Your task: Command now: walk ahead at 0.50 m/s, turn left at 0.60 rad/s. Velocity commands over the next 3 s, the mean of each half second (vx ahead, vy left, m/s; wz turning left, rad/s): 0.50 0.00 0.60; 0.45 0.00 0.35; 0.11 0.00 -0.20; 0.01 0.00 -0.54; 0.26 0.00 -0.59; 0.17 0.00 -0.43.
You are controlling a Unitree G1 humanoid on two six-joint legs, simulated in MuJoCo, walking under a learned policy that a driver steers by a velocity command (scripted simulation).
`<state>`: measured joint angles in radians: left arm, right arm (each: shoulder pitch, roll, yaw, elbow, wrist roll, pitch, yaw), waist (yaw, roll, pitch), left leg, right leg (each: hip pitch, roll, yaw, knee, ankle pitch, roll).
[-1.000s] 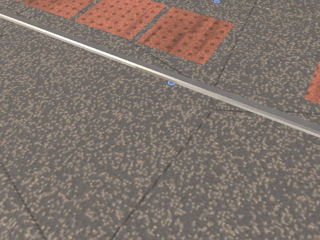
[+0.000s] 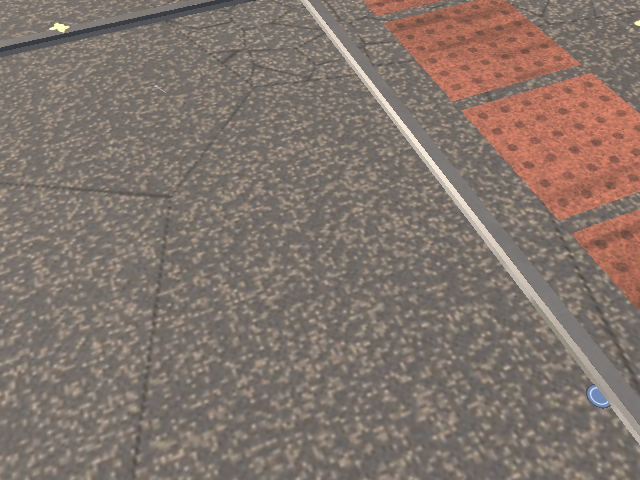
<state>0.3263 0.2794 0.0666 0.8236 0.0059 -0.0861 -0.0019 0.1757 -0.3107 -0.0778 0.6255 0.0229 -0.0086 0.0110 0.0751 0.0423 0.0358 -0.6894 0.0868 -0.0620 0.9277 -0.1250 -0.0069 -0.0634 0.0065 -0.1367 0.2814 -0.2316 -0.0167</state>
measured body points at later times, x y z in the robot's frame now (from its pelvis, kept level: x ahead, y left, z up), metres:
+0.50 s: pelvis +0.27 +0.08 +0.00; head +0.30 +0.11 +0.45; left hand +0.40 +0.39 -0.09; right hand +0.42 -0.18 -0.10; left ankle +0.23 +0.14 -0.74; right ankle +0.47 -0.07 -0.68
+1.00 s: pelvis +0.53 +0.12 +0.00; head +0.57 +0.13 +0.45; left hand +0.43 +0.38 -0.12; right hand +0.82 -0.01 -0.09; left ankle +0.58 +0.31 -0.70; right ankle +0.55 +0.01 -0.74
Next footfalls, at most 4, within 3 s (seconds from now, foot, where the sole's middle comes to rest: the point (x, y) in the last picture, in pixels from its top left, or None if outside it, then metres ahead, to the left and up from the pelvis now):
0.20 left None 0.27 0.15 -0.78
0.68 right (348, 427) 0.59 0.03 -0.78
1.12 left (213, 384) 0.67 0.33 -0.78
1.54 right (325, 380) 0.69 0.08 -0.78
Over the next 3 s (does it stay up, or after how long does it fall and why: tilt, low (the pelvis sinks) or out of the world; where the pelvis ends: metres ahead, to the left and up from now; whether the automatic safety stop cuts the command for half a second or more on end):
stays up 0.89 0.03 -0.02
